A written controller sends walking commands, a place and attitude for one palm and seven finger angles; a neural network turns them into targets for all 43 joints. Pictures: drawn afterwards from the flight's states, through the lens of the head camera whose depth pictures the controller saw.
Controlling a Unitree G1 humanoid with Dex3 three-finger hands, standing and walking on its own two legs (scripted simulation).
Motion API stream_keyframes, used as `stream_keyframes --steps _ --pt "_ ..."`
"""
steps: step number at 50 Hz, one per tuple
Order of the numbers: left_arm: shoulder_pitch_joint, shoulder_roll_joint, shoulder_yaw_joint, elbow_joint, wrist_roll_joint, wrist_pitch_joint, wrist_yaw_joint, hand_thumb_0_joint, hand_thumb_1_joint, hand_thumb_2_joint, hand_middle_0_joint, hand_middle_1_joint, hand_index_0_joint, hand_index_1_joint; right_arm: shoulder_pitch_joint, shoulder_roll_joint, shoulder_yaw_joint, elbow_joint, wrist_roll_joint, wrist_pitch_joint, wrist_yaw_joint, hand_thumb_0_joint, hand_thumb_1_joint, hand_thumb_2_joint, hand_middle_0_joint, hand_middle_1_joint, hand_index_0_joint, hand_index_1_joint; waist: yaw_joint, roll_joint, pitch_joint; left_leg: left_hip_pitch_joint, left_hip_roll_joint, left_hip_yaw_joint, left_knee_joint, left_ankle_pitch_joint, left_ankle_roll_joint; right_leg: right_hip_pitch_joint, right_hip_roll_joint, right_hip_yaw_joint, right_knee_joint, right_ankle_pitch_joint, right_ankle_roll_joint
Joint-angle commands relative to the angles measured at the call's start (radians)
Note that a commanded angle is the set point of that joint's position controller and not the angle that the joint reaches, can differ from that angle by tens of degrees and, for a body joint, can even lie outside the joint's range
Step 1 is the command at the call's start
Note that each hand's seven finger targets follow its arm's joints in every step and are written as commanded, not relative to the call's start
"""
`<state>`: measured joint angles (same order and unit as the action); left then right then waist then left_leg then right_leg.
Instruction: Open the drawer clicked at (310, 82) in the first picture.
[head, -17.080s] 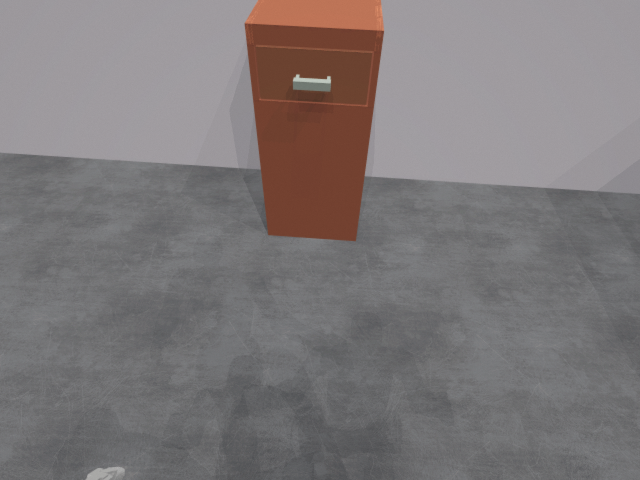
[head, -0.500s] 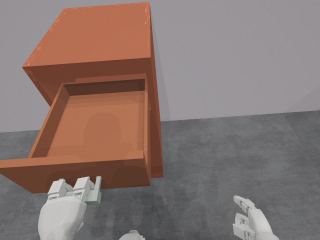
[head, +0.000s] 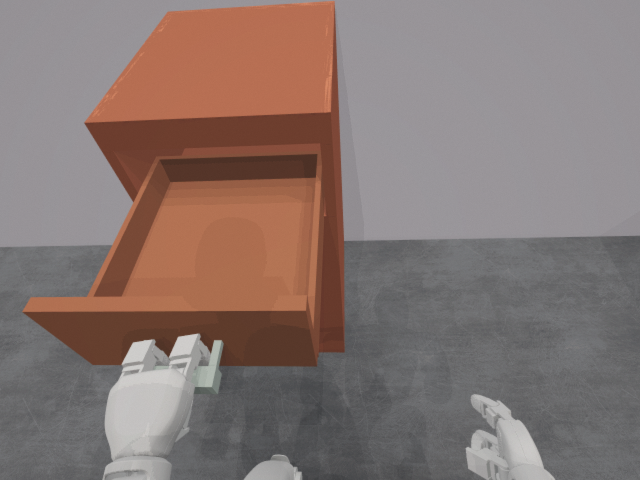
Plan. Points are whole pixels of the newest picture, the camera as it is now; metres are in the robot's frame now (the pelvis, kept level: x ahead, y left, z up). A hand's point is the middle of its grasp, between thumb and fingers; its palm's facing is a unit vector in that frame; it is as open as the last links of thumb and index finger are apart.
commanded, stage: open the thumb to release the handle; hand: left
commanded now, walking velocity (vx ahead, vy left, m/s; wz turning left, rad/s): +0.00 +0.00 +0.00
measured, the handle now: (177, 363) +0.25 +0.21 +0.01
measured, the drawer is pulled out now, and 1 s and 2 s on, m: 0.30 0.30 0.30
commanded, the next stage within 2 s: lift the hand off the handle in 0.28 s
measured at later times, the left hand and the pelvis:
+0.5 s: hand (174, 413) +0.20 +0.20 +0.00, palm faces +0.03 -0.10 -0.99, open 13.6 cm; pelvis -0.02 +0.00 +0.01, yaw +0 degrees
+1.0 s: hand (165, 397) +0.21 +0.21 +0.03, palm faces +0.04 -0.13 -0.99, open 13.5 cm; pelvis -0.01 +0.00 +0.02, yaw +0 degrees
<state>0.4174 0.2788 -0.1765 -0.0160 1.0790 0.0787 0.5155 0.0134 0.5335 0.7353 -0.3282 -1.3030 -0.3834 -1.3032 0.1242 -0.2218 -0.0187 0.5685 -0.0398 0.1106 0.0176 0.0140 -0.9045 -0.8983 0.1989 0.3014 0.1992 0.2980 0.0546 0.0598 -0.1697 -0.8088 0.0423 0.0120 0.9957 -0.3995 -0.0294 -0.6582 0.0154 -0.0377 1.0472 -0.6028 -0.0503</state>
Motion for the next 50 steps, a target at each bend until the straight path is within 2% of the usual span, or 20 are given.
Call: stream_keyframes --steps 1,2,5,7,8,9,15,17,20,24,27,28,31,33,36,37,38,40,47,50 --pt "-0.058 0.164 0.122 -0.127 -0.004 0.027 0.013 0.000 0.060 0.540 -0.340 -1.260 -0.340 -1.260 -0.118 -0.086 -0.024 -0.163 0.007 -0.047 -0.021 0.000 -0.900 -0.900 0.200 0.300 0.200 0.300 -0.002 -0.082 -0.151 0.284 -0.071 0.014 -0.100 0.200 0.067 0.004 0.017 0.055 -0.249 0.495 0.024" --pt "-0.093 0.176 0.131 -0.123 0.002 0.024 0.008 0.000 -0.010 0.510 -0.335 -1.253 -0.335 -1.253 -0.125 -0.083 -0.019 -0.153 0.003 -0.046 -0.024 0.000 -0.900 -0.900 0.200 0.300 0.200 0.300 0.004 -0.094 -0.169 0.295 -0.072 0.017 -0.100 0.199 0.065 0.001 0.016 0.063 -0.251 0.481 0.028" --pt "-0.073 0.152 0.110 -0.095 -0.009 0.016 -0.009 0.000 -0.220 0.420 -0.320 -1.230 -0.320 -1.230 -0.117 -0.082 -0.023 -0.154 0.006 -0.053 -0.030 0.000 -0.900 -0.900 0.200 0.300 0.200 0.300 0.000 -0.082 -0.114 0.282 -0.073 0.016 -0.112 0.174 0.067 0.002 0.014 0.062 -0.274 0.454 0.029" --pt "-0.131 0.176 0.136 -0.091 -0.014 0.006 -0.015 0.000 -0.360 0.360 -0.310 -1.215 -0.310 -1.215 -0.128 -0.082 -0.019 -0.143 0.005 -0.053 -0.035 0.000 -0.900 -0.900 0.200 0.300 0.200 0.300 0.000 -0.101 -0.113 0.276 -0.073 0.016 -0.114 0.153 0.066 -0.001 0.007 0.078 -0.291 0.423 0.035" --pt "-0.100 0.174 0.143 -0.072 -0.015 0.003 -0.015 0.000 -0.430 0.330 -0.305 -1.207 -0.305 -1.207 -0.120 -0.082 -0.025 -0.146 0.007 -0.056 -0.038 0.000 -0.900 -0.900 0.200 0.300 0.200 0.300 0.000 -0.084 -0.085 0.268 -0.074 0.017 -0.118 0.146 0.067 0.000 0.010 0.078 -0.298 0.417 0.031" --pt "-0.141 0.175 0.137 -0.082 -0.011 -0.004 -0.016 0.000 -0.500 0.300 -0.300 -1.200 -0.300 -1.200 -0.127 -0.082 -0.021 -0.140 0.004 -0.055 -0.038 0.000 -0.900 -0.900 0.200 0.300 0.200 0.300 0.000 -0.074 -0.104 0.279 -0.073 0.016 -0.116 0.147 0.065 -0.011 0.008 0.079 -0.297 0.400 0.033" --pt "-0.130 0.168 0.146 -0.066 -0.017 -0.021 -0.005 0.000 -0.500 0.300 -0.300 -1.200 -0.300 -1.200 -0.115 -0.082 -0.033 -0.140 0.005 -0.064 -0.041 0.000 -0.900 -0.900 0.200 0.300 0.200 0.300 0.002 -0.083 -0.106 0.255 -0.075 0.014 -0.114 0.127 0.065 -0.005 0.006 0.083 -0.298 0.374 0.032" --pt "-0.180 0.189 0.167 -0.066 -0.012 -0.021 0.003 0.000 -0.500 0.300 -0.300 -1.200 -0.300 -1.200 -0.124 -0.083 -0.031 -0.131 0.004 -0.063 -0.041 0.000 -0.900 -0.900 0.200 0.300 0.200 0.300 0.004 -0.083 -0.115 0.260 -0.073 0.014 -0.114 0.121 0.063 -0.023 0.007 0.083 -0.298 0.341 0.031" --pt "-0.137 0.174 0.158 -0.038 -0.012 -0.017 0.009 0.000 -0.500 0.300 -0.300 -1.200 -0.300 -1.200 -0.112 -0.085 -0.038 -0.129 0.007 -0.065 -0.041 0.000 -0.900 -0.900 0.200 0.300 0.200 0.300 0.004 -0.083 -0.106 0.248 -0.072 0.014 -0.110 0.124 0.064 -0.025 0.012 0.079 -0.291 0.355 0.026" --pt "-0.200 0.176 0.149 -0.051 -0.006 -0.007 0.021 0.000 -0.500 0.300 -0.300 -1.200 -0.300 -1.200 -0.118 -0.086 -0.037 -0.119 0.004 -0.064 -0.043 0.000 -0.900 -0.900 0.200 0.300 0.200 0.300 -0.001 -0.066 -0.136 0.255 -0.073 0.017 -0.103 0.125 0.063 -0.029 0.007 0.084 -0.287 0.357 0.030" --pt "-0.233 0.189 0.160 -0.046 -0.007 0.004 0.025 0.000 -0.500 0.300 -0.300 -1.200 -0.300 -1.200 -0.124 -0.087 -0.035 -0.113 0.007 -0.062 -0.049 0.000 -0.900 -0.900 0.200 0.300 0.200 0.300 -0.003 -0.092 -0.141 0.250 -0.074 0.016 -0.106 0.116 0.064 -0.027 0.009 0.083 -0.288 0.341 0.031" --pt "-0.217 0.167 0.138 -0.026 -0.010 0.009 0.024 0.000 -0.500 0.300 -0.300 -1.200 -0.300 -1.200 -0.115 -0.085 -0.039 -0.113 0.010 -0.064 -0.052 0.000 -0.900 -0.900 0.200 0.300 0.200 0.300 -0.011 -0.093 -0.110 0.243 -0.073 0.017 -0.110 0.108 0.067 -0.030 0.009 0.080 -0.297 0.337 0.031" --pt "-0.255 0.191 0.159 -0.010 -0.013 0.020 0.023 0.000 -0.500 0.300 -0.300 -1.200 -0.300 -1.200 -0.116 -0.089 -0.035 -0.102 0.013 -0.064 -0.059 0.000 -0.900 -0.900 0.200 0.300 0.200 0.300 -0.014 -0.100 -0.115 0.249 -0.073 0.013 -0.116 0.105 0.067 -0.027 0.012 0.076 -0.303 0.318 0.029" --pt "-0.274 0.170 0.134 -0.007 -0.008 0.020 0.023 0.000 -0.500 0.300 -0.300 -1.200 -0.300 -1.200 -0.115 -0.086 -0.037 -0.101 0.013 -0.064 -0.061 0.000 -0.900 -0.900 0.200 0.300 0.200 0.300 -0.013 -0.082 -0.111 0.262 -0.072 0.014 -0.122 0.096 0.067 -0.045 0.015 0.068 -0.305 0.286 0.027" --pt "-0.332 0.201 0.146 -0.054 -0.015 0.022 0.022 0.000 -0.500 0.300 -0.300 -1.200 -0.300 -1.200 -0.118 -0.087 -0.034 -0.101 0.014 -0.067 -0.067 0.000 -0.900 -0.900 0.200 0.300 0.200 0.300 -0.012 -0.067 -0.142 0.297 -0.071 0.012 -0.134 0.111 0.070 -0.017 0.015 0.068 -0.315 0.297 0.026" --pt "-0.319 0.217 0.166 -0.079 -0.014 0.022 0.021 0.000 -0.500 0.300 -0.300 -1.200 -0.300 -1.200 -0.128 -0.083 -0.031 -0.104 0.013 -0.067 -0.068 0.000 -0.900 -0.900 0.200 0.300 0.200 0.300 0.009 -0.066 -0.182 0.319 -0.075 0.019 -0.136 0.132 0.068 0.010 0.011 0.081 -0.320 0.322 0.029" --pt "-0.294 0.200 0.149 -0.098 -0.021 0.027 0.018 0.000 -0.500 0.300 -0.300 -1.200 -0.300 -1.200 -0.123 -0.081 -0.032 -0.110 0.015 -0.068 -0.070 0.000 -0.900 -0.900 0.200 0.300 0.200 0.300 0.005 -0.041 -0.177 0.332 -0.075 0.017 -0.144 0.148 0.070 0.025 0.014 0.074 -0.321 0.352 0.025" --pt "-0.307 0.202 0.149 -0.123 -0.030 0.024 0.013 0.000 -0.500 0.300 -0.300 -1.200 -0.300 -1.200 -0.127 -0.080 -0.031 -0.108 0.015 -0.069 -0.070 0.000 -0.900 -0.900 0.200 0.300 0.200 0.300 -0.002 -0.049 -0.157 0.351 -0.074 0.015 -0.151 0.164 0.069 0.026 0.016 0.068 -0.327 0.373 0.027" --pt "-0.257 0.206 0.155 -0.213 -0.039 0.012 -0.009 0.000 -0.500 0.300 -0.300 -1.200 -0.300 -1.200 -0.148 -0.077 -0.023 -0.119 0.014 -0.073 -0.055 0.000 -0.900 -0.900 0.200 0.300 0.200 0.300 0.011 -0.030 -0.149 0.422 -0.070 0.011 -0.191 0.203 0.063 0.050 0.020 0.052 -0.348 0.388 0.022" --pt "-0.226 0.195 0.140 -0.232 -0.044 0.023 -0.025 0.000 -0.500 0.300 -0.300 -1.200 -0.300 -1.200 -0.150 -0.078 -0.027 -0.126 0.017 -0.073 -0.050 0.000 -0.900 -0.900 0.200 0.300 0.200 0.300 0.008 -0.021 -0.110 0.437 -0.068 0.012 -0.211 0.206 0.063 0.060 0.023 0.042 -0.364 0.384 0.021"
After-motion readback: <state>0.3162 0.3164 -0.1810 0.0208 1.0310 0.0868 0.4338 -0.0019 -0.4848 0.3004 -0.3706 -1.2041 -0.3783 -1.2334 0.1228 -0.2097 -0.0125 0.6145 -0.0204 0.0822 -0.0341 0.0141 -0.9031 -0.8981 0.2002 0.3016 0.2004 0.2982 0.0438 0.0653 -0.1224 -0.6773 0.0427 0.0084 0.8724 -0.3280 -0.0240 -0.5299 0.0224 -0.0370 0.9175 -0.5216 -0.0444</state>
